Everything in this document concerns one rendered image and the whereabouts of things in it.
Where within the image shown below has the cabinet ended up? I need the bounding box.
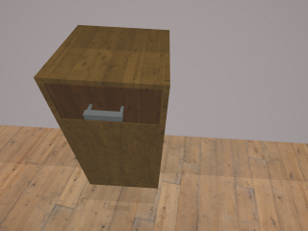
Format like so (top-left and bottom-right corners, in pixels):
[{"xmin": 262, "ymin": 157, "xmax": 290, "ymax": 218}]
[{"xmin": 34, "ymin": 25, "xmax": 170, "ymax": 189}]

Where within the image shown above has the handle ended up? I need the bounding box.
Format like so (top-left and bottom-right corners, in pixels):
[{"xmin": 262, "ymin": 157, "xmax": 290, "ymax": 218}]
[{"xmin": 83, "ymin": 104, "xmax": 124, "ymax": 122}]

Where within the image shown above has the drawer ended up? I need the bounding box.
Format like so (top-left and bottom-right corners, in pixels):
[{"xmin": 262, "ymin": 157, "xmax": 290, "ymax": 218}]
[{"xmin": 44, "ymin": 83, "xmax": 163, "ymax": 124}]

